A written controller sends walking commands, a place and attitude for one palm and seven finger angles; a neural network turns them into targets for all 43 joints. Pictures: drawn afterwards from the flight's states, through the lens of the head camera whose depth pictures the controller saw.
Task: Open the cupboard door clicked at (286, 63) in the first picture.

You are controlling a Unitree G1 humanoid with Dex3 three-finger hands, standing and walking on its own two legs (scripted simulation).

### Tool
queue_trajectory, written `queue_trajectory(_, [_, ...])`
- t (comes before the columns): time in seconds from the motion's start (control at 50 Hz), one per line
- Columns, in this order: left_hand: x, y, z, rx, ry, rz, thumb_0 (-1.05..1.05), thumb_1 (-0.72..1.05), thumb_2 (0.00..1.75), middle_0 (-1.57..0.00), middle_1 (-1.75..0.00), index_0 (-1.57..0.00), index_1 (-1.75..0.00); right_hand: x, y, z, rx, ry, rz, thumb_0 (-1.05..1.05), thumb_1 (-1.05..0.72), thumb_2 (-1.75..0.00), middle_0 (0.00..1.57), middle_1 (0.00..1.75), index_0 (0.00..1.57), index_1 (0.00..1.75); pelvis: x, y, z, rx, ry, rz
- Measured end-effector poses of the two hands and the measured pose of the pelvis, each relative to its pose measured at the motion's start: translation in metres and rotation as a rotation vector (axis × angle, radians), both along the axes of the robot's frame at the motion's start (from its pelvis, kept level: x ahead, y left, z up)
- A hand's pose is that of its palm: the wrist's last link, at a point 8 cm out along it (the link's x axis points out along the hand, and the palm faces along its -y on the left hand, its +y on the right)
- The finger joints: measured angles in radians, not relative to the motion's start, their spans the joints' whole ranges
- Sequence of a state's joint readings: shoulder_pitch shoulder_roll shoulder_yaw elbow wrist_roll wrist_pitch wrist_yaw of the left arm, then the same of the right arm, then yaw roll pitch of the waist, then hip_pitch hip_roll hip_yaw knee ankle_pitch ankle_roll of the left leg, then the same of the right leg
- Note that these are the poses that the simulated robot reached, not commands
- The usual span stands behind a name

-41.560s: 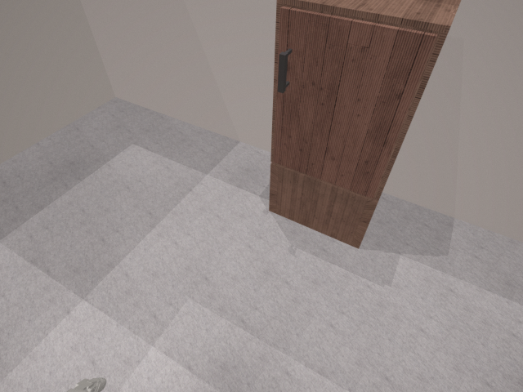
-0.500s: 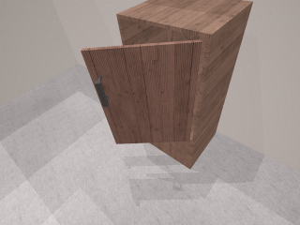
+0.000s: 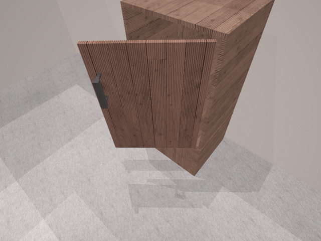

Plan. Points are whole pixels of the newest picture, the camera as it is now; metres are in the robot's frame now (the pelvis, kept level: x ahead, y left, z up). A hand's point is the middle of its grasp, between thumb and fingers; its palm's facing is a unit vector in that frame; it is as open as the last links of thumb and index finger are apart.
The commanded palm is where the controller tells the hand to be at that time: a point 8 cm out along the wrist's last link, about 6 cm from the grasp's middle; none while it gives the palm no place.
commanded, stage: come to a stop and stand still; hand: left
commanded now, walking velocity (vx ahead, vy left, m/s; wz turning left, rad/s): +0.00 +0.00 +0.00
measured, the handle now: (101, 91) +0.60 +0.25 +0.01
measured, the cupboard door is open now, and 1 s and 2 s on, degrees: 39 39 39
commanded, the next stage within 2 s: look again from close up in 0.76 s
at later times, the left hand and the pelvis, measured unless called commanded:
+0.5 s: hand out of the picture +0.04 +0.16 -0.17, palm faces +0.03 -0.98 -0.22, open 7.3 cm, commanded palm none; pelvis +0.05 -0.02 +0.00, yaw +0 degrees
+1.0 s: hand out of the picture +0.05 +0.15 -0.17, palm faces +0.04 -0.97 -0.22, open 7.3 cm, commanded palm none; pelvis +0.05 -0.03 +0.00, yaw +1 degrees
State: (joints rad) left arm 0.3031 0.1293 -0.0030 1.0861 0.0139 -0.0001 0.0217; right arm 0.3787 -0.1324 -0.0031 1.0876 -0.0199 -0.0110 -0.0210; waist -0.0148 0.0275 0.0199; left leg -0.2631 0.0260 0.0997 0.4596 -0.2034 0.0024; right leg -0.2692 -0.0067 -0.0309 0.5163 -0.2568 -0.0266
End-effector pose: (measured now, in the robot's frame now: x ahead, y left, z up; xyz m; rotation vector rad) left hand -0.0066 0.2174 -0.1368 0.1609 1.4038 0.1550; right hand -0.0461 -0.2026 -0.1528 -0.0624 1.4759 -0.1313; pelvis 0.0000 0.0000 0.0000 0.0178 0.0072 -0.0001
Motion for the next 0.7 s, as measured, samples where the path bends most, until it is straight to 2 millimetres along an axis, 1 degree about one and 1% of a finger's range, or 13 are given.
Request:
queue_trajectory(0.12, [0.012,-0.001,0.003,0.010,-0.003,0.009,0.01,0.93,0.90,-0.20,-0.30,-0.20,-0.30,0.038,0.002,-0.002,0.013,-0.055,0.020,0.00,-0.90,-0.90,0.20,0.30,0.20,0.30,0.013,-0.002,0.002,0.001,0.000,0.000])
queue_trajectory(0.26, [0.025,-0.004,0.004,0.016,-0.005,0.017,0.01,0.93,0.90,-0.20,-0.30,-0.20,-0.30,0.067,-0.014,-0.001,-0.019,-0.075,0.039,0.01,-0.92,-0.90,0.20,0.30,0.20,0.30,0.028,-0.006,0.003,0.005,-0.002,0.001])
queue_trajectory(0.36, [0.034,-0.008,0.003,0.014,-0.005,0.016,0.01,0.93,0.90,-0.20,-0.30,-0.20,-0.30,0.084,-0.024,0.001,-0.037,-0.094,0.045,0.01,-0.92,-0.90,0.20,0.30,0.20,0.30,0.037,-0.010,0.003,0.006,-0.004,0.002])
queue_trajectory(0.52, [0.044,-0.013,0.002,0.012,-0.010,0.017,0.01,0.92,0.90,-0.20,-0.30,-0.20,-0.30,0.101,-0.034,0.003,-0.051,-0.099,0.056,0.00,-0.92,-0.90,0.20,0.30,0.20,0.30,0.046,-0.017,0.003,0.004,-0.007,0.006])
queue_trajectory(0.7, [0.051,-0.017,0.002,0.014,-0.015,0.021,0.01,0.92,0.90,-0.20,-0.30,-0.20,-0.30,0.105,-0.038,0.004,-0.052,-0.086,0.060,0.00,-0.92,-0.90,0.20,0.30,0.20,0.30,0.052,-0.022,0.004,0.002,-0.009,0.010])
